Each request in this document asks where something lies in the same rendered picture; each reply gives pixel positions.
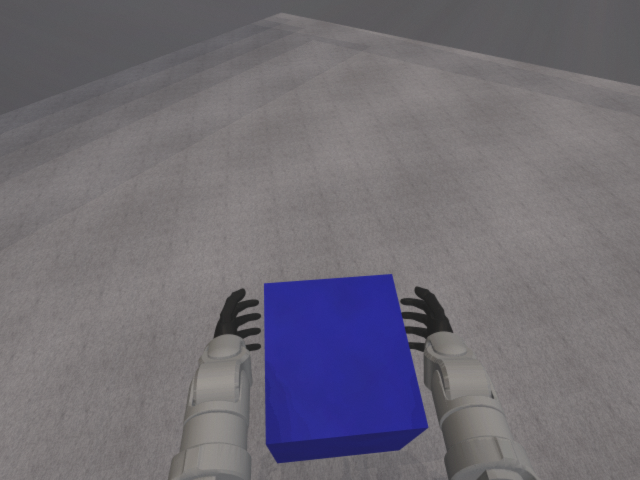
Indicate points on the robot left hand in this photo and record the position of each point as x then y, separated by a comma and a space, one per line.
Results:
228, 322

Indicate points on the left robot forearm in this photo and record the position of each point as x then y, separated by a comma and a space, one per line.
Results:
216, 421

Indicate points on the right robot forearm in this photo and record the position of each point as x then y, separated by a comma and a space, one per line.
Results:
478, 440

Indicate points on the robot right hand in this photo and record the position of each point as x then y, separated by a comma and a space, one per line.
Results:
435, 320

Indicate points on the carton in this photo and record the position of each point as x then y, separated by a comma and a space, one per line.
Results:
339, 375

